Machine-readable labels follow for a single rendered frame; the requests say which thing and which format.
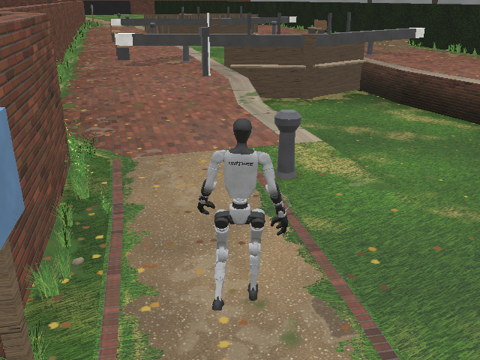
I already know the robot right hand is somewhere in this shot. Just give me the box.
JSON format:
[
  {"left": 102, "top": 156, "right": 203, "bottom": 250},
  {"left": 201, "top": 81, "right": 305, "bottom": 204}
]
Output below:
[{"left": 271, "top": 215, "right": 288, "bottom": 236}]

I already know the robot right upper arm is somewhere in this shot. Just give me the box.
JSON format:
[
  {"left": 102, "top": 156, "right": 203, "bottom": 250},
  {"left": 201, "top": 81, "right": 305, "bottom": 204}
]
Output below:
[{"left": 257, "top": 151, "right": 278, "bottom": 194}]

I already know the robot left upper arm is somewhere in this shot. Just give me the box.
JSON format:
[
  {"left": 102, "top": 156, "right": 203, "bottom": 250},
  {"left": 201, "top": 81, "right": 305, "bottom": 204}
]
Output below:
[{"left": 204, "top": 150, "right": 226, "bottom": 191}]

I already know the left robot forearm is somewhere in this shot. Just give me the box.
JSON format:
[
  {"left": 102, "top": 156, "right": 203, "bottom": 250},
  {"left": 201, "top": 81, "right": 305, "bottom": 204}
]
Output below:
[{"left": 199, "top": 180, "right": 212, "bottom": 204}]

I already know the robot left hand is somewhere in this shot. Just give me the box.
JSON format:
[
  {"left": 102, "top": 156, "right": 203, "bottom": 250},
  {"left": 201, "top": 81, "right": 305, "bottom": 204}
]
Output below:
[{"left": 197, "top": 201, "right": 215, "bottom": 215}]

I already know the robot left foot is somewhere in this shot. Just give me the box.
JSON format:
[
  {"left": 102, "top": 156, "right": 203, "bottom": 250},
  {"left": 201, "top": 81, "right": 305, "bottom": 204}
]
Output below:
[{"left": 212, "top": 297, "right": 224, "bottom": 311}]

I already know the right robot forearm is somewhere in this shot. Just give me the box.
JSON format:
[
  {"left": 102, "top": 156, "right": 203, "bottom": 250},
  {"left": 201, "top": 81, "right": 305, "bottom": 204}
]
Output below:
[{"left": 270, "top": 182, "right": 287, "bottom": 218}]

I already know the right robot thigh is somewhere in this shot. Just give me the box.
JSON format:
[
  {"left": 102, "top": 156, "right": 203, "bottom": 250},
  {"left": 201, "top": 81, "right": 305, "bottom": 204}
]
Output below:
[{"left": 248, "top": 208, "right": 266, "bottom": 257}]

